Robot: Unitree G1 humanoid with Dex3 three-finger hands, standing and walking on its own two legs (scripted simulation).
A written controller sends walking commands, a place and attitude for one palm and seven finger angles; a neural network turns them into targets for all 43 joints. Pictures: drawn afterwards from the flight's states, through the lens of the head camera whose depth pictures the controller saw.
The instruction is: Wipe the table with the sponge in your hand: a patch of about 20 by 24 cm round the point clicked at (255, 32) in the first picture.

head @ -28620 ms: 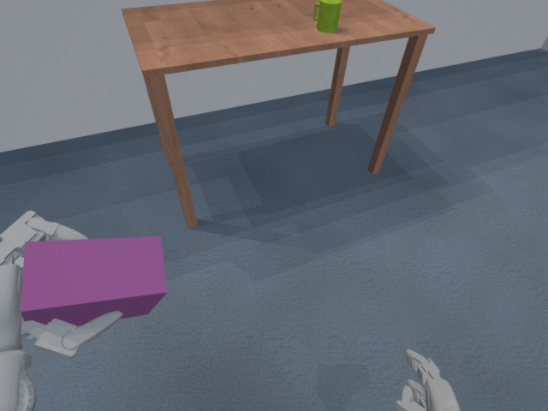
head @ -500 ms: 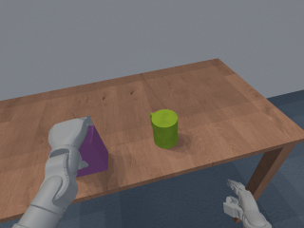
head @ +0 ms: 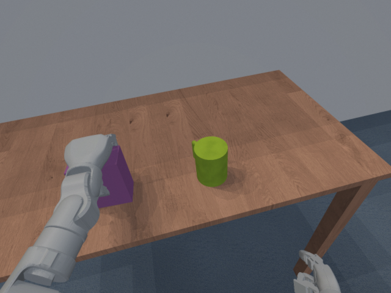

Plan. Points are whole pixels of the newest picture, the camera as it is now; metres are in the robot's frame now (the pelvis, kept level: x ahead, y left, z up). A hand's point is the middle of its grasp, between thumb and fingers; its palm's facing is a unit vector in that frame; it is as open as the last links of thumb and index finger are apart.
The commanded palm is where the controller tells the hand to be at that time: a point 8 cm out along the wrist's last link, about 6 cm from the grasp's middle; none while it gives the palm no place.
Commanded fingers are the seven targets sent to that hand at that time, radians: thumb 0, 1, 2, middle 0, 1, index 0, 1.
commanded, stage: wipe forward along the middle lane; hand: left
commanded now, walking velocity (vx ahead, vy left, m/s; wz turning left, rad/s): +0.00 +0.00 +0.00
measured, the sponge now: (106, 184) +0.33 +0.26 +0.05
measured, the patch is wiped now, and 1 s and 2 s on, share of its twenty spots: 0.95 0.95 0.95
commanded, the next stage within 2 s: slide back across to the first lane in 0.96 s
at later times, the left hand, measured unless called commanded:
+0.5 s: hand (100, 148) +0.39 +0.28 +0.10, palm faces -0.06 +0.00 -1.00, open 10.5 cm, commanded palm +0.38 +0.28 +0.14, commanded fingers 0.00 0.10 1.30 -1.20 -1.60 -1.20 -1.60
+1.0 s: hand (101, 133) +0.45 +0.30 +0.10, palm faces -0.09 -0.01 -1.00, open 10.5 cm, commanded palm +0.44 +0.30 +0.14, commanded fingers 0.00 0.10 1.30 -1.20 -1.60 -1.20 -1.60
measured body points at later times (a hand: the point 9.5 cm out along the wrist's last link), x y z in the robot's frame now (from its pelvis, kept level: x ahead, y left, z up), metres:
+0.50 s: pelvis -0.01 +0.01 +0.00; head -0.01 -0.02 +0.45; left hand +0.39 +0.27 +0.16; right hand +0.13 -0.25 -0.13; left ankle +0.04 +0.16 -0.74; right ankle -0.02 -0.09 -0.74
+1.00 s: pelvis +0.01 +0.03 +0.00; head +0.03 +0.01 +0.45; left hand +0.45 +0.30 +0.16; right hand +0.10 -0.24 -0.13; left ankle +0.04 +0.16 -0.74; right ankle -0.02 -0.09 -0.74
